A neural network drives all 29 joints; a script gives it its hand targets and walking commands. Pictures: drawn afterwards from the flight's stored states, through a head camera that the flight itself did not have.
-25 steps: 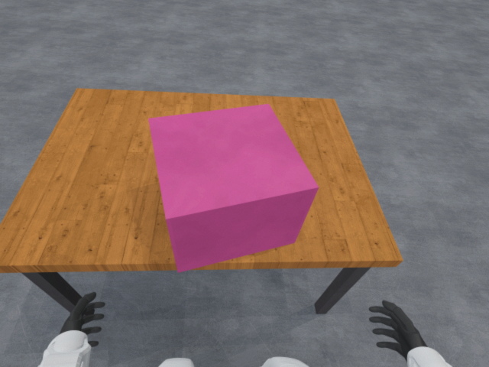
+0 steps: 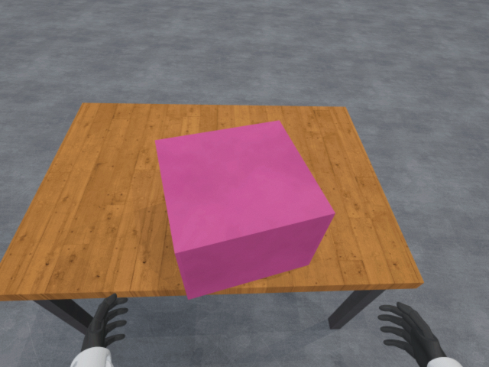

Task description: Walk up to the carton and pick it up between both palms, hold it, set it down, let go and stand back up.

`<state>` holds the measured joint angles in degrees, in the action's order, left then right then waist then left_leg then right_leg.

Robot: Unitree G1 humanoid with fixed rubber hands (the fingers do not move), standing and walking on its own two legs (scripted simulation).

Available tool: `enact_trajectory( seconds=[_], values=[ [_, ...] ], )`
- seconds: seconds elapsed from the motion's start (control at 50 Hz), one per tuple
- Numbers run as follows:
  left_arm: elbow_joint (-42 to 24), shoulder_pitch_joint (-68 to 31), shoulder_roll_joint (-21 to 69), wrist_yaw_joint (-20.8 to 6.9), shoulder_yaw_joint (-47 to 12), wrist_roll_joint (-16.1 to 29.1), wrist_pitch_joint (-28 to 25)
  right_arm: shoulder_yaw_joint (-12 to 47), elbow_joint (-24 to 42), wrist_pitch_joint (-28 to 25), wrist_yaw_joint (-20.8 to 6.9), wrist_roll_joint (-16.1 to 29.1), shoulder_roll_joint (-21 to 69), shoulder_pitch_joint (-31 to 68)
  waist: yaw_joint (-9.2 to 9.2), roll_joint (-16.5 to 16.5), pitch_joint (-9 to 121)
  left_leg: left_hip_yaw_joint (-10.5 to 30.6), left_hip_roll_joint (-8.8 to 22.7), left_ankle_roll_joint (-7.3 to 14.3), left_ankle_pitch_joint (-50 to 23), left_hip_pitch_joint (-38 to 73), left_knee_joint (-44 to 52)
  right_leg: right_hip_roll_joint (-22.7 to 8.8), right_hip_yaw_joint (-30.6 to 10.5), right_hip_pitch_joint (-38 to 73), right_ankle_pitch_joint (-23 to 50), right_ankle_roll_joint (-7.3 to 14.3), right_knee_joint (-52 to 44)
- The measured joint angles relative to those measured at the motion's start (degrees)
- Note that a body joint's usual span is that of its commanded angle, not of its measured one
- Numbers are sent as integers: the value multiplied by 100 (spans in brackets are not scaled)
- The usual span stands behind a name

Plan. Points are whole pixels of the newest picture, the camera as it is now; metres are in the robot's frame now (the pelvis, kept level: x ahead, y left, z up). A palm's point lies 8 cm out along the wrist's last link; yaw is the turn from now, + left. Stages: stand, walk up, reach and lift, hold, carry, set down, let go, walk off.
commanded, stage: reach and lift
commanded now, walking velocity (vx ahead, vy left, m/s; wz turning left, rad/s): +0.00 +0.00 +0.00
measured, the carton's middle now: (235, 205) +0.46 +0.03 -0.09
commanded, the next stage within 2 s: none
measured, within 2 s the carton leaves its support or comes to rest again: neither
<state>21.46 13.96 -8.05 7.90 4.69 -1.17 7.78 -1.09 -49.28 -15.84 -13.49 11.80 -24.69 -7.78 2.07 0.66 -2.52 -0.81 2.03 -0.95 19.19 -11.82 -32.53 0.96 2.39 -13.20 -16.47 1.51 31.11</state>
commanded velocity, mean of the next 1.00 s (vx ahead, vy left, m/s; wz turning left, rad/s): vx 0.00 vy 0.00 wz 0.00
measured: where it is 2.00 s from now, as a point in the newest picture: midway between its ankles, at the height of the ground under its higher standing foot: outside the picture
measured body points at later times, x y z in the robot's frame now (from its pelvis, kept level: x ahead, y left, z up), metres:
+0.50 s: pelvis +0.00 -0.01 -0.01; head +0.01 -0.01 +0.44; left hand +0.17 +0.22 -0.06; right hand +0.18 -0.30 -0.06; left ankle -0.02 +0.13 -0.73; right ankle +0.00 -0.11 -0.73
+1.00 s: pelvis -0.02 -0.02 -0.01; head +0.01 -0.02 +0.44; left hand +0.22 +0.23 -0.04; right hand +0.25 -0.29 -0.04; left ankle -0.02 +0.13 -0.73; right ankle +0.00 -0.11 -0.73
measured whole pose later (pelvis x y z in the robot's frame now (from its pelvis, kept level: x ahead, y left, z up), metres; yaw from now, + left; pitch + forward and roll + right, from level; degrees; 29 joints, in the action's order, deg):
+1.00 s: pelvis -0.02 -0.02 -0.01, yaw -1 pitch +5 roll +1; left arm 37.5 -0.6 -10.0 8.8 1.9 9.0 -17.7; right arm 12.4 -57.6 -31.1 -16.6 31.3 -27.6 7.8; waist 3.8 1.3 2.3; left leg -1.3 2.0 -2.0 19.3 -23.4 -38.0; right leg 0.8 1.7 -26.9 -18.4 2.9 40.3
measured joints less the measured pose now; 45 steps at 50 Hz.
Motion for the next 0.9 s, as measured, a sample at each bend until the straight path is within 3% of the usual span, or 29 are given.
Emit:
enact_trajectory(
  seconds=[0.24,0.44,0.72,0.9],
  values=[
    [176,274,-13,-58,-155,197,-1620,546,-294,-1308,-11,870,13,38,80,29,18,70,25,-49,-11,-259,48,25,68,-247,-25,35,-25],
    [609,244,28,8,-432,515,-2468,815,-662,-1886,-179,1291,-25,106,52,-66,215,34,37,-70,75,-468,-244,30,29,-516,-137,78,350],
    [1534,-917,-217,110,-321,861,-2844,1261,-650,-1872,-355,1869,-262,605,16,286,443,-70,36,-100,51,-959,-600,28,-77,-1197,-237,195,1011],
    [1747,-1455,-203,110,-294,933,-2652,1366,-844,-1625,-371,2003,-256,1277,125,189,485,-51,13,-121,20,-1137,-627,6,-66,-1360,-210,182,1026]
  ],
)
